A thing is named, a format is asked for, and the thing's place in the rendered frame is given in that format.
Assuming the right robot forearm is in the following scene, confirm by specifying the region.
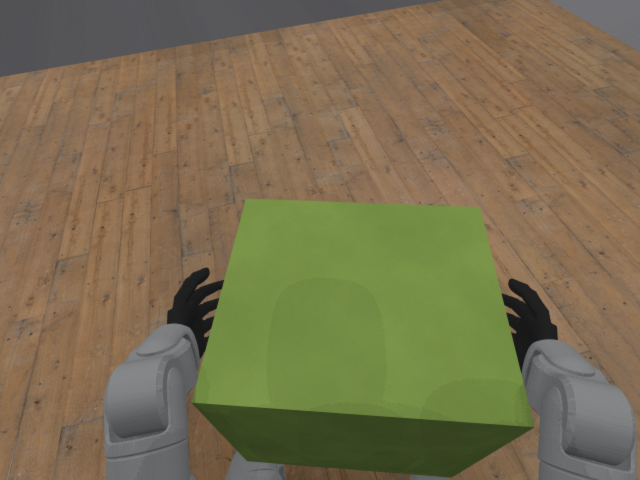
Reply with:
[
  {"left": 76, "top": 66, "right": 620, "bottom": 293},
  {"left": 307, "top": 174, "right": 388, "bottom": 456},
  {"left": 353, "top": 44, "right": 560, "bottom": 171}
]
[{"left": 522, "top": 339, "right": 637, "bottom": 480}]

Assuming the robot right hand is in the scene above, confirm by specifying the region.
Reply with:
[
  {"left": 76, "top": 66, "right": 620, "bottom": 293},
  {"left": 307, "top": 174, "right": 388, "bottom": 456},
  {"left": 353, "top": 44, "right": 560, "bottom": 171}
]
[{"left": 501, "top": 279, "right": 558, "bottom": 374}]

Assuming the carton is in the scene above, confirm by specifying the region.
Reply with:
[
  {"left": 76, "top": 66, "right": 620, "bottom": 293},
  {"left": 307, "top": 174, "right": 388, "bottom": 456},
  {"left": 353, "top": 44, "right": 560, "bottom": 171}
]
[{"left": 191, "top": 199, "right": 534, "bottom": 478}]

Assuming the left robot forearm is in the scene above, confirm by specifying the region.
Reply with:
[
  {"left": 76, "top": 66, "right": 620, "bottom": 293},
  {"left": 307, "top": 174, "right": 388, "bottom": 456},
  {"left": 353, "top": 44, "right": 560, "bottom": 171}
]
[{"left": 104, "top": 324, "right": 200, "bottom": 480}]

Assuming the robot left thigh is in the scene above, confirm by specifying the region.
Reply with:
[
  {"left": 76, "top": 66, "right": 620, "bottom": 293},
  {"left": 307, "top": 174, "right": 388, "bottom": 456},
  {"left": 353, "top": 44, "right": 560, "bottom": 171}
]
[{"left": 225, "top": 451, "right": 286, "bottom": 480}]

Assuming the robot left hand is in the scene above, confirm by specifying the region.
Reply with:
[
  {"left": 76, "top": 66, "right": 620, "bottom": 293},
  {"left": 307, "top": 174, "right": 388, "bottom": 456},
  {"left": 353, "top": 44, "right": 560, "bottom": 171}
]
[{"left": 167, "top": 268, "right": 224, "bottom": 359}]

